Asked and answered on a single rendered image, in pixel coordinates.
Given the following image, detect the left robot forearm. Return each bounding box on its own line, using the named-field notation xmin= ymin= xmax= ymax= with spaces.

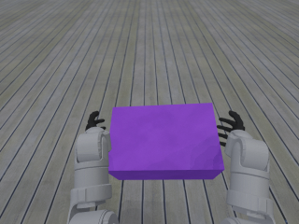
xmin=66 ymin=127 xmax=112 ymax=224

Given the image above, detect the robot left upper arm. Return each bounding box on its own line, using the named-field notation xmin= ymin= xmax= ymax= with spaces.
xmin=69 ymin=209 xmax=120 ymax=224

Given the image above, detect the right robot hand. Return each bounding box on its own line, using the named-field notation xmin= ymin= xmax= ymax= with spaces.
xmin=217 ymin=110 xmax=245 ymax=147

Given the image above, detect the right robot forearm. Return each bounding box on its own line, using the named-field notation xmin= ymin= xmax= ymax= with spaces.
xmin=224 ymin=130 xmax=276 ymax=224

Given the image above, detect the left robot hand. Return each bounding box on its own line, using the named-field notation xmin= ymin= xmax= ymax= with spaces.
xmin=85 ymin=111 xmax=106 ymax=132

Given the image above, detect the carton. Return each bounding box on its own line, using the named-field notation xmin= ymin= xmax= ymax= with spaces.
xmin=108 ymin=103 xmax=225 ymax=180

